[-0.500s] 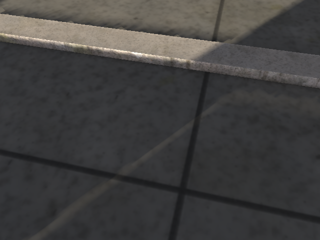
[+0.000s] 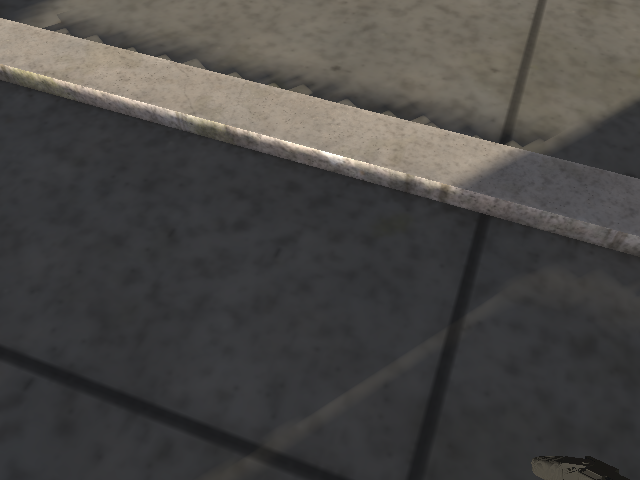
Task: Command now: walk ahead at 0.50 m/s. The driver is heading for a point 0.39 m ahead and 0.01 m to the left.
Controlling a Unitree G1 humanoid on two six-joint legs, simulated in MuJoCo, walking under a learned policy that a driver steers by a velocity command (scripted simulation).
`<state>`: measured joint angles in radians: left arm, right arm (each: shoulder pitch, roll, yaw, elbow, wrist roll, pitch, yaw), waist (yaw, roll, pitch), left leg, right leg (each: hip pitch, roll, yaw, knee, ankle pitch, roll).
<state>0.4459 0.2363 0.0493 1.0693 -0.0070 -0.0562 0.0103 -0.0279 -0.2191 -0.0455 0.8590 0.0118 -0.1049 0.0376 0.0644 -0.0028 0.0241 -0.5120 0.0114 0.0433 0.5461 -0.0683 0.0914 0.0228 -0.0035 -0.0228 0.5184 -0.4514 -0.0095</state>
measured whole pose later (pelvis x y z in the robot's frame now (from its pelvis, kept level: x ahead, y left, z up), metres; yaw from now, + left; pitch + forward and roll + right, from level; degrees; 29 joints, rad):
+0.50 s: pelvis +0.25 -0.02 +0.01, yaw +0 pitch +2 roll +2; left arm 0.04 0.23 0.05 0.89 0.01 -0.09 -0.02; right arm 0.35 -0.24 -0.04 1.04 0.00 -0.06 -0.01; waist -0.06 -0.03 0.01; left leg -0.03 -0.03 0.04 0.42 -0.40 0.01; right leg -0.48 -0.04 -0.01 0.46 0.03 -0.04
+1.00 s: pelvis +0.33 -0.02 +0.02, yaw +1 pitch +0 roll +0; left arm 0.18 0.21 0.04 1.02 0.01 -0.01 0.03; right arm 0.26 -0.20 -0.04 1.08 -0.01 -0.02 -0.04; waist 0.00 -0.02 0.01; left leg -0.22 0.04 0.00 0.52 -0.29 -0.02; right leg -0.31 0.00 -0.05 0.47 -0.16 -0.02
